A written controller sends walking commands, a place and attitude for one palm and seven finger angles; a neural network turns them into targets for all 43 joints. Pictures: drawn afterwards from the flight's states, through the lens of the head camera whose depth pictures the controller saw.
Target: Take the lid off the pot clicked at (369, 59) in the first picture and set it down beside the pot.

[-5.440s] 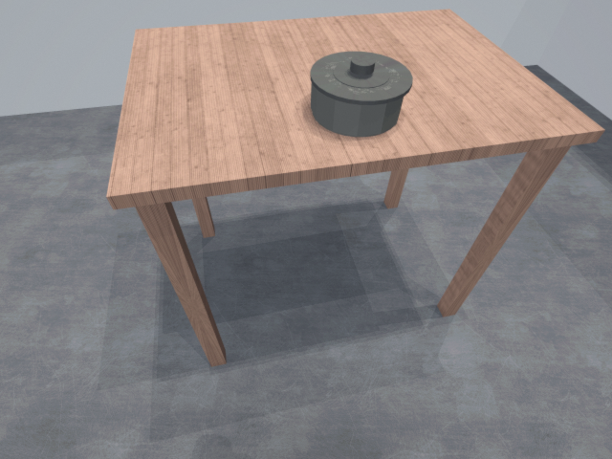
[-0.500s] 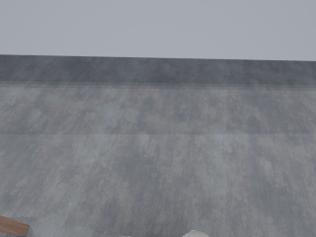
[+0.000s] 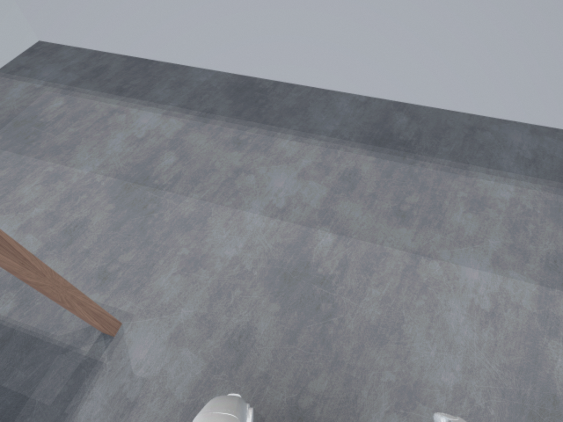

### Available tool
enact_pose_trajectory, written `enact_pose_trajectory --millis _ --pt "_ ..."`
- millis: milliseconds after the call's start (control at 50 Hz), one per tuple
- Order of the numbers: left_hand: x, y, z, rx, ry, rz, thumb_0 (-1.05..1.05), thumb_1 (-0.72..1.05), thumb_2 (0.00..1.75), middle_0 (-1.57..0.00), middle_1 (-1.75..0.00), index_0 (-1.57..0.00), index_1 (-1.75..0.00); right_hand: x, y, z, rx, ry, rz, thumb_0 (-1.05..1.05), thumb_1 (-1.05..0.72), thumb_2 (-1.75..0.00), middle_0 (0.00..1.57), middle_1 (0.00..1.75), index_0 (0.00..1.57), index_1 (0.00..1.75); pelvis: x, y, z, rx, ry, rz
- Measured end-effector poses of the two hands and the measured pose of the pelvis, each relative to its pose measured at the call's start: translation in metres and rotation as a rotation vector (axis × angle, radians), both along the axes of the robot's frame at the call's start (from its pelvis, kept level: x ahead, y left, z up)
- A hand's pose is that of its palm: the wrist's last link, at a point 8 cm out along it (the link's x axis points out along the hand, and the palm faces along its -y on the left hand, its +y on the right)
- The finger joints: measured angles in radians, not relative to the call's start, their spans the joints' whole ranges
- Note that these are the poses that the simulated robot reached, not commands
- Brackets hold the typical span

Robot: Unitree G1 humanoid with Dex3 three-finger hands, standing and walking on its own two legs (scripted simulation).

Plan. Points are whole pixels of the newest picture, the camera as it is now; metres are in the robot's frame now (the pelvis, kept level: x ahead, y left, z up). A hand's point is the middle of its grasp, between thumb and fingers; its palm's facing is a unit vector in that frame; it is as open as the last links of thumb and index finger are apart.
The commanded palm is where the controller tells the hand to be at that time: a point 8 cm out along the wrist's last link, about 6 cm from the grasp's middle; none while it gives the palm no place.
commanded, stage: turn to face it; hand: left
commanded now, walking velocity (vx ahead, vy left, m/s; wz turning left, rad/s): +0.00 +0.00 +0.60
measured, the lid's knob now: out of the picture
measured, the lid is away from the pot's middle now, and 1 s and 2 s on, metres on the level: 0.00 0.00 0.00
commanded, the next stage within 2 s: take the last steps up to it in 1.92 s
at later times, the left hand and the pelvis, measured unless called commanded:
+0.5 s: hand out of the picture +0.08 +0.26 -0.15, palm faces +0.29 -0.91 -0.31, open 7.4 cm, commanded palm none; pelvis +0.02 +0.01 +0.00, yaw +17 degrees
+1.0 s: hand out of the picture -0.08 +0.18 -0.17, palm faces +0.60 -0.76 -0.26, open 7.4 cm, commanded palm none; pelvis +0.02 +0.00 -0.01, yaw +36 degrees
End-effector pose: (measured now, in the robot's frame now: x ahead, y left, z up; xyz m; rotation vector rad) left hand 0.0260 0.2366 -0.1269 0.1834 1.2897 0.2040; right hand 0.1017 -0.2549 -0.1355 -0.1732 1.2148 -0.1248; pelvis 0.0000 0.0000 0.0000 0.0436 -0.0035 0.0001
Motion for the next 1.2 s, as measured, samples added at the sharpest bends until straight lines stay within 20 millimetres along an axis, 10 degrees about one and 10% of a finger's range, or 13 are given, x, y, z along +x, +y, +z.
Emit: enact_pose_trajectory --millis 140,340,600,780,920,1060,1200 --pt "-0.036 0.04 -0.033 -0.022 0.069 0.132 0.01 0.91 0.9 -0.21 -0.3 -0.21 -0.3 0.057 0.037 0.009 -0.058 -0.118 0.137 0.0 -0.91 -0.9 0.2 0.3 0.2 0.3 0.005 0.024 -0.018 -0.025 0.003 0.091" --pt "0.0 0.073 -0.004 0.032 -0.083 0.192 0.01 0.91 0.9 -0.2 -0.3 -0.2 -0.3 0.047 0.054 0.02 -0.065 -0.042 0.211 0.0 -0.91 -0.9 0.21 0.3 0.2 0.3 0.008 0.028 0.001 -0.052 0.004 0.206" --pt "0.029 0.036 0.021 0.13 -0.211 0.243 0.01 0.91 0.9 -0.2 -0.3 -0.2 -0.3 0.047 0.008 -0.019 -0.018 0.086 0.255 0.0 -0.91 -0.9 0.21 0.3 0.2 0.3 0.025 -0.016 -0.009 -0.037 0.015 0.365" --pt "-0.023 -0.008 0.024 0.091 -0.137 0.387 0.01 0.91 0.9 -0.21 -0.3 -0.21 -0.3 0.093 0.008 -0.009 -0.018 0.085 0.39 0.0 -0.91 -0.9 0.2 0.3 0.2 0.3 0.033 -0.027 0.004 0.005 -0.005 0.486" --pt "-0.091 -0.025 0.005 0.032 -0.033 0.534 0.01 0.9 0.9 -0.21 -0.3 -0.21 -0.3 0.141 0.057 0.001 -0.029 0.02 0.543 0.0 -0.91 -0.9 0.2 0.3 0.19 0.3 0.028 -0.019 0.001 0.003 -0.009 0.568" --pt "-0.164 -0.013 -0.03 -0.012 0.064 0.69 0.01 0.91 0.9 -0.21 -0.3 -0.21 -0.3 0.177 0.133 0.013 -0.042 -0.141 0.703 0.0 -0.91 -0.9 0.2 0.3 0.2 0.3 0.016 0.007 -0.018 -0.028 -0.01 0.656" --pt "-0.17 0.012 -0.016 0.015 0.005 0.754 0.01 0.91 0.9 -0.2 -0.3 -0.2 -0.3 0.165 0.159 0.027 -0.063 -0.118 0.782 0.0 -0.91 -0.9 0.21 0.3 0.2 0.3 0.01 0.017 -0.002 -0.055 -0.018 0.737"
